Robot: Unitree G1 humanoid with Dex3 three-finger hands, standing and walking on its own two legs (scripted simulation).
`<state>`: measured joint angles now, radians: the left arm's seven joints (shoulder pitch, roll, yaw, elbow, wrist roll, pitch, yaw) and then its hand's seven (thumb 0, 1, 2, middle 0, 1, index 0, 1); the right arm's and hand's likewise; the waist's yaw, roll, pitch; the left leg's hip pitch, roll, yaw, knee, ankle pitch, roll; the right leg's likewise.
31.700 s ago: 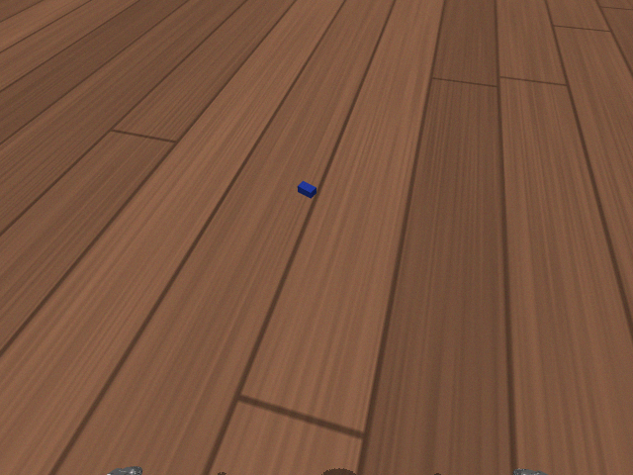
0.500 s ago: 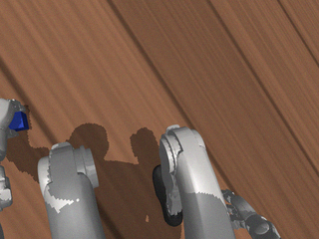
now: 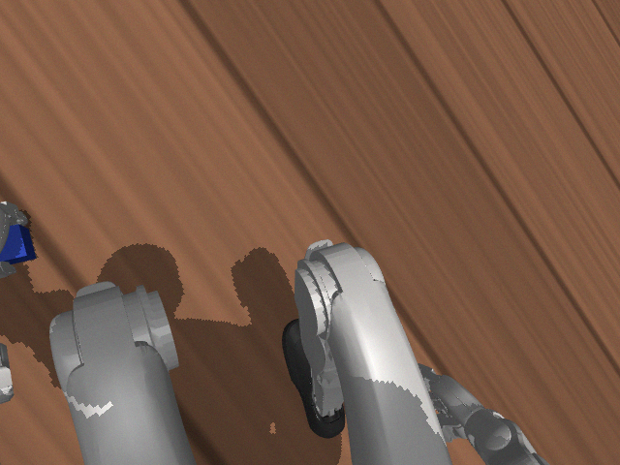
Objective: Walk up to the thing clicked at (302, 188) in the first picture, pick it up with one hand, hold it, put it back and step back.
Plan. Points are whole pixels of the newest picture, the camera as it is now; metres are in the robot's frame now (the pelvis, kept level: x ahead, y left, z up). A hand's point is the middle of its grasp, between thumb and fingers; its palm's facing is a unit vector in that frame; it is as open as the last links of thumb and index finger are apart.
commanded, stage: rest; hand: left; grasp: from above
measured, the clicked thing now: out of the picture +0.39 +0.33 -0.26
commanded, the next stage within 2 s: open in 0.36 s
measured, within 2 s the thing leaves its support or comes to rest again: neither
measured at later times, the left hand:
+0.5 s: hand out of the picture +0.37 +0.33 -0.24, palm faces -0.44 -0.13 -0.89, open 7.2 cm
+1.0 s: hand out of the picture +0.37 +0.33 -0.24, palm faces -0.44 -0.13 -0.89, open 11.5 cm
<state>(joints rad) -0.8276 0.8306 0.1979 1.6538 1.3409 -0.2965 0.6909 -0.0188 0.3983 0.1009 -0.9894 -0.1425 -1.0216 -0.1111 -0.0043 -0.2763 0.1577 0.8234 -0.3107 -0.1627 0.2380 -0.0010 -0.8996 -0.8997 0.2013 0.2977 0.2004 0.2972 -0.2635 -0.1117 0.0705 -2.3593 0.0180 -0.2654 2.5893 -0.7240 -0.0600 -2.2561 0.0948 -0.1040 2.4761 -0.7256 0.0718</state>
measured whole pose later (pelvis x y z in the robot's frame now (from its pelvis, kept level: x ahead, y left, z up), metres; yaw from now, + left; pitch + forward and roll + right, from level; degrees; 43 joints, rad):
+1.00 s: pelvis -0.01 +0.01 +0.01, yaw -2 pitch +25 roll -13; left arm -0.84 0.86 0.11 1.71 1.29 -0.28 0.75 0.00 -0.09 0.62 -0.61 -0.67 -0.47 -0.58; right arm -0.02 -0.32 0.21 0.81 -0.32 -0.27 0.30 0.00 -0.90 -0.90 0.20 0.30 0.20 0.30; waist -0.27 -0.14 0.12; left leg -2.33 0.02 -0.29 2.59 -0.72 -0.04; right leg -2.21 0.10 -0.13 2.44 -0.71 0.08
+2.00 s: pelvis +0.00 +0.01 +0.03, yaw +1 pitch +31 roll -11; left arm -0.73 0.69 0.06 1.24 1.15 -0.09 0.49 0.00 -0.45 0.95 -0.10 -0.98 -0.11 -0.97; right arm 0.07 -0.28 0.04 0.80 -0.15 -0.17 0.31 0.00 -0.90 -0.90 0.20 0.30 0.20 0.30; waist -0.16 -0.01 -0.08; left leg -2.33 0.02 -0.21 2.47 -0.70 -0.03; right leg -2.21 0.06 -0.08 2.37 -0.73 0.06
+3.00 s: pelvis -0.01 +0.00 +0.14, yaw +7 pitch +34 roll -6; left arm -0.40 0.51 0.04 0.72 0.78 -0.02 0.13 0.00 0.46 0.85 -0.22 -0.41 -0.21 -0.41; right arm 0.12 -0.25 -0.03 0.68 -0.02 -0.02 0.12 0.00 -0.90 -0.90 0.20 0.30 0.20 0.30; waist -0.07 0.04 -0.19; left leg -2.03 0.04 -0.12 2.10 -0.66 -0.02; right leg -1.96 0.03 -0.03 2.05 -0.68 0.04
